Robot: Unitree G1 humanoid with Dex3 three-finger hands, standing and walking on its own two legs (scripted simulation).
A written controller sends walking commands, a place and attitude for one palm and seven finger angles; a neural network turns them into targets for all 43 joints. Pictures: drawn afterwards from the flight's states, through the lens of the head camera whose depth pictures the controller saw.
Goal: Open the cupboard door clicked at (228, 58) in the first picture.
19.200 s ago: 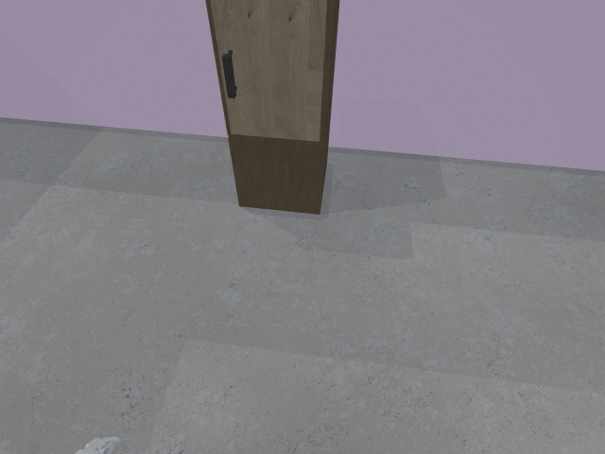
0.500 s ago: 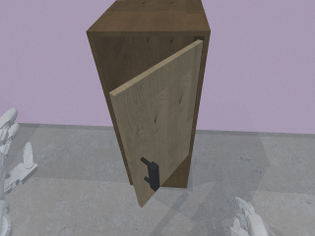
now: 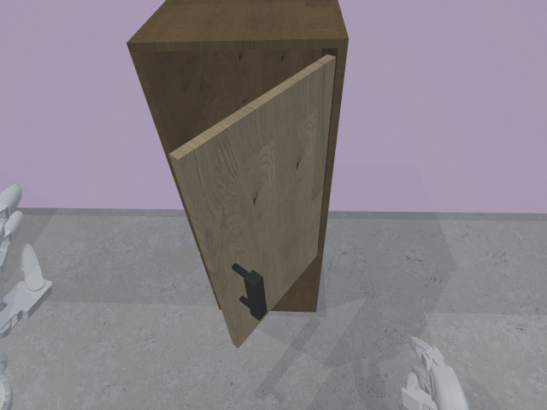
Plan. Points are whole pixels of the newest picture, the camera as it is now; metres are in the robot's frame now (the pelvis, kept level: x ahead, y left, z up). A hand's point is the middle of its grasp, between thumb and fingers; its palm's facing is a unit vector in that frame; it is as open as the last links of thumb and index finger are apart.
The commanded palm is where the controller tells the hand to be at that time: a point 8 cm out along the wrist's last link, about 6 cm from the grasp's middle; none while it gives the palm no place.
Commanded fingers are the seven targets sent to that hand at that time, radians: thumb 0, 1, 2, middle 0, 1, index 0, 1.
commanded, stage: step back with the hand held close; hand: left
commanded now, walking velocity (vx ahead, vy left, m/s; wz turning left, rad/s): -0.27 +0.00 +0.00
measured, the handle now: (248, 291) +0.35 +0.10 -0.10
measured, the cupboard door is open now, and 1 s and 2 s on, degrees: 54 54 54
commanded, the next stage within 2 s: stop stepping back and stand still in 1.48 s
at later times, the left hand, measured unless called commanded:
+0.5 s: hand (14, 340) +0.15 +0.28 +0.15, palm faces +0.40 -0.76 -0.51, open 7.4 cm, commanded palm +0.09 +0.32 +0.17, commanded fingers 0.00 0.90 0.90 -0.20 -0.30 -0.20 -0.30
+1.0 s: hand out of the picture +0.10 +0.28 +0.15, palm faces +0.46 -0.74 -0.49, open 7.4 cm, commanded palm +0.03 +0.32 +0.17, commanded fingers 0.00 0.90 0.90 -0.20 -0.30 -0.20 -0.30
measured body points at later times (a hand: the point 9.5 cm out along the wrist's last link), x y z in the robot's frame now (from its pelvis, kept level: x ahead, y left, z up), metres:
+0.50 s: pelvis -0.06 +0.02 -0.01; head -0.04 +0.02 +0.44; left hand +0.12 +0.32 +0.18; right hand +0.12 -0.22 -0.09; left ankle -0.02 +0.12 -0.74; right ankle +0.01 -0.12 -0.74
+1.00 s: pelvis -0.10 +0.01 -0.03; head -0.08 +0.03 +0.42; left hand +0.07 +0.31 +0.18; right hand +0.07 -0.23 -0.11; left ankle -0.02 +0.12 -0.74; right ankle +0.01 -0.11 -0.74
